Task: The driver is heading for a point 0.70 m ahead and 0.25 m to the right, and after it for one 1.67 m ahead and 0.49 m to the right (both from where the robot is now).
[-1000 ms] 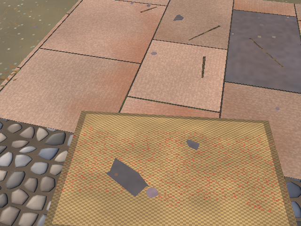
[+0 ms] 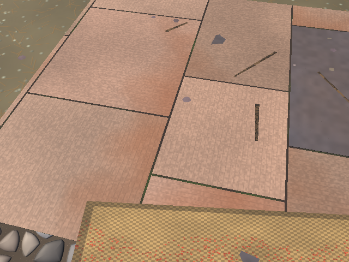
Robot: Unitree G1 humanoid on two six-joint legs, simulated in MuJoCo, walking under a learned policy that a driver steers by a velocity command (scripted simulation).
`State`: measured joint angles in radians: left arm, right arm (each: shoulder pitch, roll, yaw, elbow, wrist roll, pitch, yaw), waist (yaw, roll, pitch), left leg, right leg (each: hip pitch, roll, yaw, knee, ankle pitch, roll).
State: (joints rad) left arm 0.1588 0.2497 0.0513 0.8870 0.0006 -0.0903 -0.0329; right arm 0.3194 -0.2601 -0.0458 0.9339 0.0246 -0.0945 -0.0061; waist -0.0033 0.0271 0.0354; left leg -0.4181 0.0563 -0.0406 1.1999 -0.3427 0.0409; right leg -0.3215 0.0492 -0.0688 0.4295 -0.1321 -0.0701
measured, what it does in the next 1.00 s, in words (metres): walks ahead, turning right: left foot, then right foot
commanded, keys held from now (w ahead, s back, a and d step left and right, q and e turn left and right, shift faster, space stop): w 0.04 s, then w+e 0.96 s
